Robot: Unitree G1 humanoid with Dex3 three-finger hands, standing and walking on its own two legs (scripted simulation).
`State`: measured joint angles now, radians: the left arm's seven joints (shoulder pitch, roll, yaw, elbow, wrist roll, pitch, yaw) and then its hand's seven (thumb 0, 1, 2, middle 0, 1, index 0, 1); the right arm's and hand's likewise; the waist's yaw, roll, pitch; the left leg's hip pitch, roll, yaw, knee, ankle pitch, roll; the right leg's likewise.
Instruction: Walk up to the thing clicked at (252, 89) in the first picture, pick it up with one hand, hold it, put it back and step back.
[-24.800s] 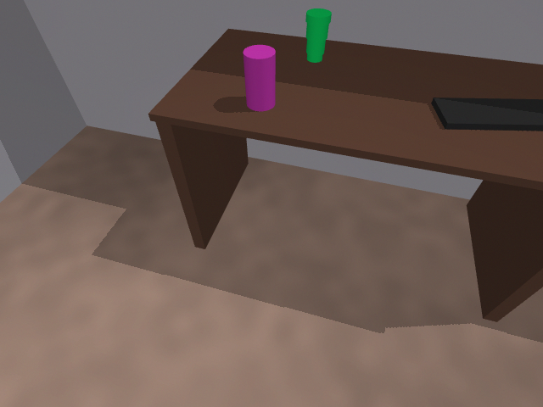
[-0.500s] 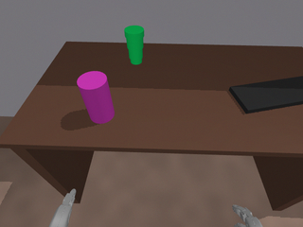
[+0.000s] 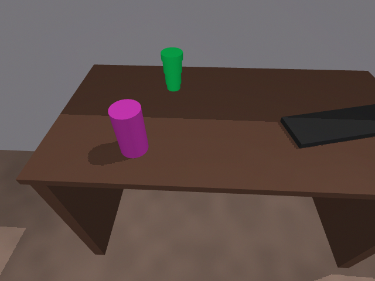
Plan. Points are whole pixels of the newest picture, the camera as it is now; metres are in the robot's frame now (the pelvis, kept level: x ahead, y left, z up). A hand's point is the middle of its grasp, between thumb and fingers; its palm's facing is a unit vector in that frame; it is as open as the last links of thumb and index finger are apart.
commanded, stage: home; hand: left
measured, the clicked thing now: (130, 129) +0.50 +0.20 +0.02
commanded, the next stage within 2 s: stand in 1.24 s
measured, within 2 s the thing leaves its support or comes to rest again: neither
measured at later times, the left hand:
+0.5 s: hand out of the picture +0.06 +0.24 -0.15, palm faces -0.03 -0.93 -0.36, open 17.6 cm
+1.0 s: hand out of the picture +0.10 +0.24 -0.14, palm faces -0.03 -0.93 -0.36, open 17.6 cm
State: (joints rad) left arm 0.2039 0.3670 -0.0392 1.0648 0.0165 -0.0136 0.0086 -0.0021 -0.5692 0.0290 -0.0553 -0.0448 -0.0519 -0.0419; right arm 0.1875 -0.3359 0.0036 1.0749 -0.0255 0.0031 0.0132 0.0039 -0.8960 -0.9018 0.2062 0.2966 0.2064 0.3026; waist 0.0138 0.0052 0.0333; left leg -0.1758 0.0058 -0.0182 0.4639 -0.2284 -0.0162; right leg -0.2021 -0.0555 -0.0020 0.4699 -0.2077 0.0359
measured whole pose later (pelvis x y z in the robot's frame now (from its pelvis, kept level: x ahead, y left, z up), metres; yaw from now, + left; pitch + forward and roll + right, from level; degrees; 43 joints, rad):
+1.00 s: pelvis +0.02 -0.02 +0.01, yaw +0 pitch -3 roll +0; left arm 0.10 0.34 -0.01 1.14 0.01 -0.01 0.00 0.00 -0.56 0.04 -0.06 -0.05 -0.05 -0.04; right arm 0.13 -0.36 0.01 1.12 -0.01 0.00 0.00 0.00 -0.90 -0.90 0.21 0.30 0.21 0.30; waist 0.00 0.02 0.05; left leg -0.10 0.04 -0.02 0.33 -0.19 -0.04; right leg -0.13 -0.02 -0.01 0.35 -0.17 0.01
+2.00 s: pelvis +0.03 -0.02 +0.01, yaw -1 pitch -2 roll +0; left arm 0.12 0.35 -0.01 1.13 0.01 -0.01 0.00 0.01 0.86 0.89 -0.21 -0.30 -0.20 -0.30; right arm 0.13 -0.36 0.01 1.12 -0.01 0.00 0.01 0.00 -0.90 -0.90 0.21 0.30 0.21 0.30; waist 0.00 0.01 0.05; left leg -0.09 0.05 -0.01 0.32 -0.20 -0.05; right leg -0.13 -0.02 0.00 0.34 -0.18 0.01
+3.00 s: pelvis +0.04 -0.02 +0.01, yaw -1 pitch -2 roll +0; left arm 0.11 0.35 -0.01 1.12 0.01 -0.01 0.00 0.01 0.91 0.89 -0.21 -0.30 -0.20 -0.30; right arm 0.12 -0.35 0.01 1.12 -0.01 0.00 0.00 0.00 -0.90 -0.90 0.21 0.30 0.21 0.30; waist 0.01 0.01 0.05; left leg -0.07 0.04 0.00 0.31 -0.21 -0.04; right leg -0.12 -0.02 0.00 0.34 -0.19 0.02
